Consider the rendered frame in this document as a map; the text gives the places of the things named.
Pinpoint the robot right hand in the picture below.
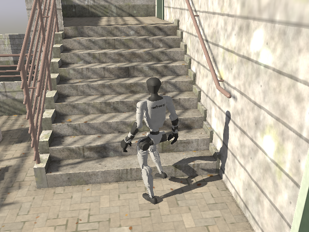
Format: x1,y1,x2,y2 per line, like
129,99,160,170
167,132,178,144

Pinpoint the left robot shin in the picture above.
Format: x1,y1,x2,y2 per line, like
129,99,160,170
141,168,154,199

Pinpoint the robot left hand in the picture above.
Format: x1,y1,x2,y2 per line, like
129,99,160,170
121,139,132,152

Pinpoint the robot left forearm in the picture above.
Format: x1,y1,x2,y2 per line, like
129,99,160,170
125,122,139,143

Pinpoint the robot left upper arm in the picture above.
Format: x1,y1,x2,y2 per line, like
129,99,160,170
136,100,147,129

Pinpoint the robot right forearm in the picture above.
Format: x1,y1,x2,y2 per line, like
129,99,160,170
171,118,179,133

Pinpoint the robot right upper arm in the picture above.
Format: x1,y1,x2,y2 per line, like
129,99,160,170
163,96,178,121

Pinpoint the robot head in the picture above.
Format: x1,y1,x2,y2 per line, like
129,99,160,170
146,77,163,102

